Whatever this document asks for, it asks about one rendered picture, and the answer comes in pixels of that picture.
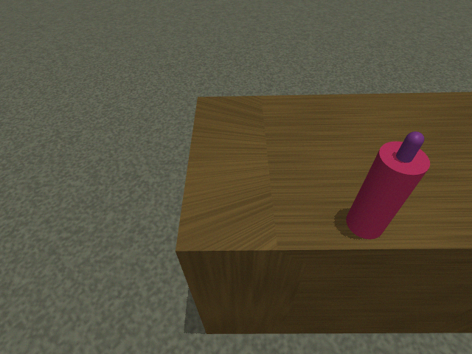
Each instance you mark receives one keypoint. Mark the bottle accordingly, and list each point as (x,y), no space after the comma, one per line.
(395,172)

